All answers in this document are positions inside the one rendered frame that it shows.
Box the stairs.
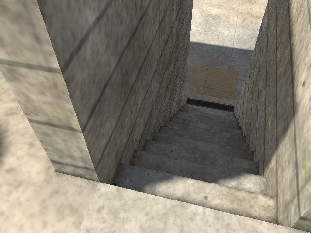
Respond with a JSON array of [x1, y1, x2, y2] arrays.
[[112, 104, 276, 224]]

